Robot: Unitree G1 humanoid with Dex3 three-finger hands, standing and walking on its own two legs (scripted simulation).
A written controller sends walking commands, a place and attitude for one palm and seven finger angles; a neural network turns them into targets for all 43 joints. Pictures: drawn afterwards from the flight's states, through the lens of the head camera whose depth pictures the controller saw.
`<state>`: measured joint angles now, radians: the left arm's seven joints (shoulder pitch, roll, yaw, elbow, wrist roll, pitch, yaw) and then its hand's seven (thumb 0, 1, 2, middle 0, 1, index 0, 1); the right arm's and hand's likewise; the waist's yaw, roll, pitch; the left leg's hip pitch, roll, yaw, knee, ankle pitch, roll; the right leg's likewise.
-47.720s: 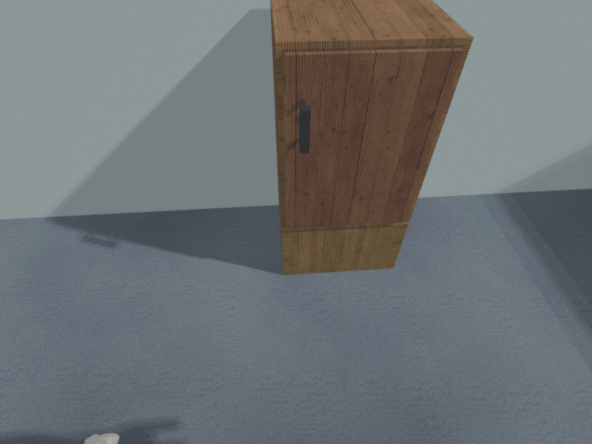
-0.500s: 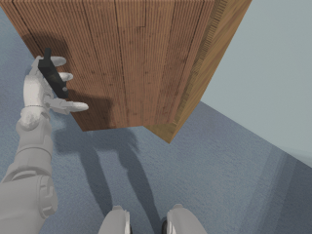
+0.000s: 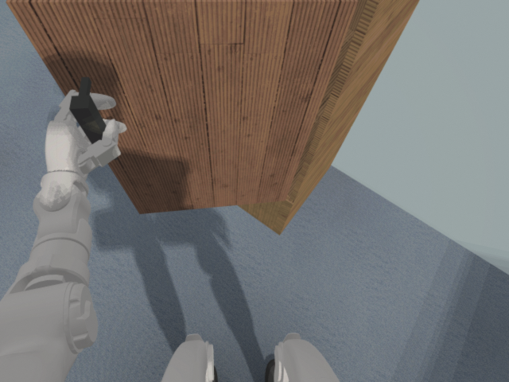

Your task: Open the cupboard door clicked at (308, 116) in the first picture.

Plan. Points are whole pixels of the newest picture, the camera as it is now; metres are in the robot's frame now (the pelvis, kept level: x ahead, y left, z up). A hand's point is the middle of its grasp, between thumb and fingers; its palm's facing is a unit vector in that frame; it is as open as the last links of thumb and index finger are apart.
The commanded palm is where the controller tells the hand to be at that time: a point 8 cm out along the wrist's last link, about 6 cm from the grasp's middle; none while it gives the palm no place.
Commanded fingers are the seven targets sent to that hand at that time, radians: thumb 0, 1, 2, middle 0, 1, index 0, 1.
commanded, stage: close the thumb around the handle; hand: left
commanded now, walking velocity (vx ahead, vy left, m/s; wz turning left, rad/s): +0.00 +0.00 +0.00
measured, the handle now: (98, 120) +0.51 +0.24 +0.05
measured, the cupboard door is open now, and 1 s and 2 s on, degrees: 44 73 82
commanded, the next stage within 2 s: pull the door open along its arc in 0.02 s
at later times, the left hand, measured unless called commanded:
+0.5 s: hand (114, 178) +0.40 +0.20 +0.05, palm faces +0.04 -1.00 +0.00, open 6.0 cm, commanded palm +0.34 +0.25 +0.05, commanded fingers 0.00 0.90 0.90 -0.40 -1.35 -0.40 -1.35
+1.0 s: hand (166, 249) +0.30 +0.11 +0.06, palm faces +0.47 -0.88 +0.01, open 6.0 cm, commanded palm +0.23 +0.15 +0.05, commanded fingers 0.00 0.90 0.90 -0.40 -1.35 -0.40 -1.35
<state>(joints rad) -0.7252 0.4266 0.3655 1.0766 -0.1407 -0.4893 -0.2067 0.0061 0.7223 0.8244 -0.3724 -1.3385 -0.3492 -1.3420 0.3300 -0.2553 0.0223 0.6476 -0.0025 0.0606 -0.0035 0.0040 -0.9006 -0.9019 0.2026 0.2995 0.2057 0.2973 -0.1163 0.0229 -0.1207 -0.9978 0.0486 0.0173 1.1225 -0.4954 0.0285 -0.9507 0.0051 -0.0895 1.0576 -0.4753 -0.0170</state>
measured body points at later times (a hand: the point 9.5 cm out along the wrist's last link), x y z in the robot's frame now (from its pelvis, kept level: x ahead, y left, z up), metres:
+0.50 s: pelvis +0.01 +0.00 +0.02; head +0.11 +0.01 +0.46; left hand +0.39 +0.25 +0.05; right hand +0.07 -0.26 -0.10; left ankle +0.02 +0.10 -0.66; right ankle +0.01 -0.12 -0.66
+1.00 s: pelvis +0.01 -0.03 +0.02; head +0.06 -0.03 +0.46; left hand +0.27 +0.16 +0.06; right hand +0.20 -0.22 -0.08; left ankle +0.02 +0.10 -0.66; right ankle +0.01 -0.12 -0.66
